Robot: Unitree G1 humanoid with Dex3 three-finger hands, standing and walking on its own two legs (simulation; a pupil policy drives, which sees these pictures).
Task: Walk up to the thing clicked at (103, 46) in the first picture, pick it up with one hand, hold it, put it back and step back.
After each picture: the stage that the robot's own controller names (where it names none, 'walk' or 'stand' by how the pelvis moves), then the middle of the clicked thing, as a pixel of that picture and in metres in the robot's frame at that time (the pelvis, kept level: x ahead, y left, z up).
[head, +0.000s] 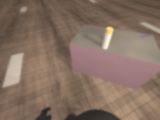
stand; (106, 38) +0.88 -0.15 -0.02
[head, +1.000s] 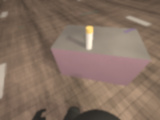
walk; (89, 38) +0.79 +0.07 +0.00
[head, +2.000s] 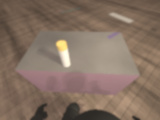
stand; (64, 55) +0.48 +0.25 +0.01
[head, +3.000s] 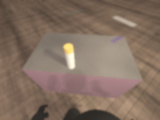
stand; (70, 57) +0.49 +0.20 -0.02
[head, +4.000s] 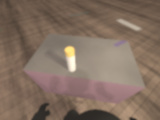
stand; (70, 60) +0.47 +0.19 -0.02
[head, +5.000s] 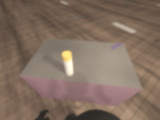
stand; (68, 64) +0.45 +0.20 -0.03
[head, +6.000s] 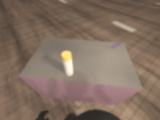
stand; (68, 64) +0.44 +0.21 -0.03
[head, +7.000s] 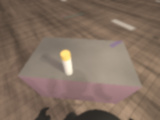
rise first; (67, 64) +0.44 +0.21 -0.02
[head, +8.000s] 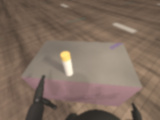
rise first; (67, 64) +0.44 +0.24 -0.02
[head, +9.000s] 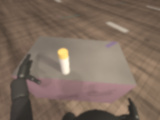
go down; (64, 62) +0.45 +0.22 -0.01
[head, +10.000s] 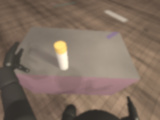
go down; (62, 57) +0.44 +0.21 +0.03
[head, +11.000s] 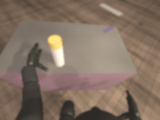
close in; (57, 53) +0.45 +0.22 +0.05
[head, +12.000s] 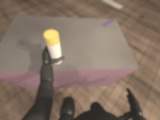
close; (54, 49) +0.45 +0.22 +0.07
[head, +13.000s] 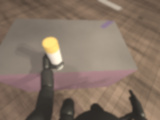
lift; (55, 56) +0.41 +0.21 +0.06
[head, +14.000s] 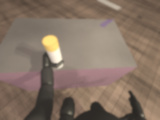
lift; (55, 54) +0.42 +0.21 +0.07
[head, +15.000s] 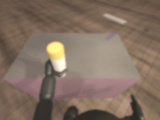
hold; (58, 62) +0.34 +0.19 +0.14
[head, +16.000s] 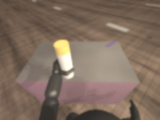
hold; (65, 61) +0.33 +0.17 +0.17
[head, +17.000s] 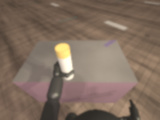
crouch; (65, 64) +0.34 +0.16 +0.14
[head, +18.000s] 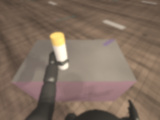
crouch; (60, 53) +0.40 +0.21 +0.16
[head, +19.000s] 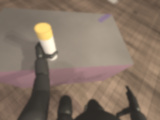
lower; (48, 45) +0.47 +0.24 +0.06
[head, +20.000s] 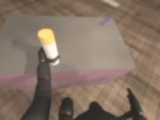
lower; (50, 50) +0.45 +0.23 +0.07
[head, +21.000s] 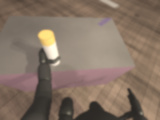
lower; (51, 50) +0.45 +0.23 +0.07
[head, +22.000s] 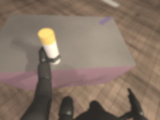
lower; (51, 49) +0.45 +0.23 +0.07
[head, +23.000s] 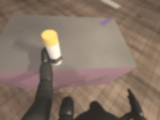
loosen; (53, 50) +0.45 +0.22 +0.07
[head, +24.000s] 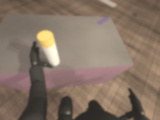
withdraw; (50, 51) +0.44 +0.22 +0.07
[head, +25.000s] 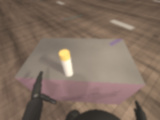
sink last; (66, 64) +0.42 +0.21 +0.02
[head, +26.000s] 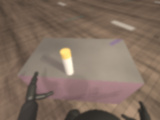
stand; (67, 63) +0.43 +0.22 +0.02
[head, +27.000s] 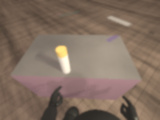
stand; (64, 61) +0.43 +0.22 +0.03
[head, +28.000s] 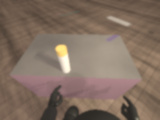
stand; (64, 60) +0.43 +0.22 +0.04
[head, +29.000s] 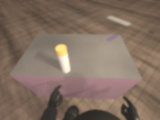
stand; (63, 60) +0.43 +0.23 +0.04
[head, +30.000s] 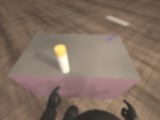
stand; (63, 60) +0.43 +0.23 +0.04
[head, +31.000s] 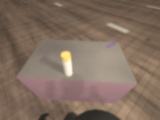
stand; (67, 65) +0.44 +0.21 -0.02
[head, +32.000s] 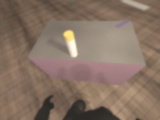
walk; (71, 45) +0.57 +0.21 +0.00
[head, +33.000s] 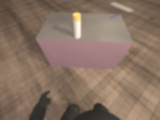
walk; (77, 26) +0.85 +0.18 +0.00
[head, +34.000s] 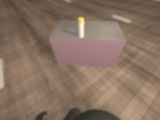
stand; (81, 28) +1.07 +0.22 -0.01
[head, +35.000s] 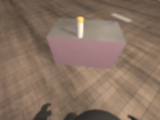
stand; (80, 28) +1.03 +0.20 -0.02
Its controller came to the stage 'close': yes
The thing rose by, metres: 0.20
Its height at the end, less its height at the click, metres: +0.00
